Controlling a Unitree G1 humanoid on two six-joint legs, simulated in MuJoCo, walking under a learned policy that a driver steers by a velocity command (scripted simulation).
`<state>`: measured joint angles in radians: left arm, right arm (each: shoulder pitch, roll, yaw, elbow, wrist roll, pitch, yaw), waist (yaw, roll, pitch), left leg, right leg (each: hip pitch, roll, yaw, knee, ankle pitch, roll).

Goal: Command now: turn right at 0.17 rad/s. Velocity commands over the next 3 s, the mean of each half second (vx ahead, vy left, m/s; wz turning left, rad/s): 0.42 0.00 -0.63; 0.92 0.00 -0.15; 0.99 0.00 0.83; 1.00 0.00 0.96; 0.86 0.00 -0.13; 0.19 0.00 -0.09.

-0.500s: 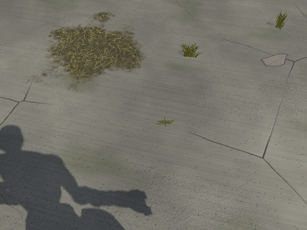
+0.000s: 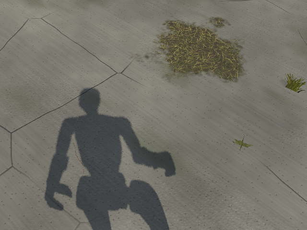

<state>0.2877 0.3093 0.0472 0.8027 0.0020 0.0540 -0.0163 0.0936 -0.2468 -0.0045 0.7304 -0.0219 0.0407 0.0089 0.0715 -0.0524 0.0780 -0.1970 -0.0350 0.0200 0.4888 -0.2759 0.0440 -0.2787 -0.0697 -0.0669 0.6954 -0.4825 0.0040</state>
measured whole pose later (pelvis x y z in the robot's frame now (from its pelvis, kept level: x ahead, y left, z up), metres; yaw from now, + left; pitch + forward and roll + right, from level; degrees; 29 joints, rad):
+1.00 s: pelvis +0.38 -0.35 -0.02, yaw -26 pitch +1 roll +1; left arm 0.47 0.24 0.01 0.91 0.03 -0.10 0.03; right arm 0.12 -0.27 0.00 0.82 0.00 -0.03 0.06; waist 0.02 0.02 0.05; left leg -0.69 -0.07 0.17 0.69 0.07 0.13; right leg 0.33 0.13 -0.18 0.13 -0.36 -0.06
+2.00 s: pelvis +1.21 -0.53 -0.03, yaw +30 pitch +0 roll +2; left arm 0.29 0.22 -0.01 0.73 0.05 -0.08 0.00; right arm 0.25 -0.33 -0.05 0.76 -0.03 0.00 0.01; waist 0.04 0.02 0.06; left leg -0.36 -0.21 0.07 0.65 -0.29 0.20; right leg -0.39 -0.10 0.05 1.43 -0.37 0.04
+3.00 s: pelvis +1.84 -0.30 +0.00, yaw +19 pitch -1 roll +0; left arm 0.18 0.23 0.01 0.92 0.01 0.05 0.02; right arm 0.25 -0.20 0.02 0.90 -0.02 -0.03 -0.02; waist -0.02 -0.02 0.05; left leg -0.35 -0.06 0.04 0.42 -0.07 0.08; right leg -0.29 0.02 0.06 0.70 -0.43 0.00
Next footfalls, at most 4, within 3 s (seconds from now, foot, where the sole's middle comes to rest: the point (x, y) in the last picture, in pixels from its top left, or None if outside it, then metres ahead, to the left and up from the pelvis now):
0.56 right None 0.18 -0.25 -0.77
1.04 left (259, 210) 0.58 -0.44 -0.77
1.44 right None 0.90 -0.75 -0.77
1.88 left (250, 96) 1.27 -0.49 -0.77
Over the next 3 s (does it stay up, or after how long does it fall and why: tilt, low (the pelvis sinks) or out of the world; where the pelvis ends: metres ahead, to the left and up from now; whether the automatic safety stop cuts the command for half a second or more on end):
stays up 1.84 -0.30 0.00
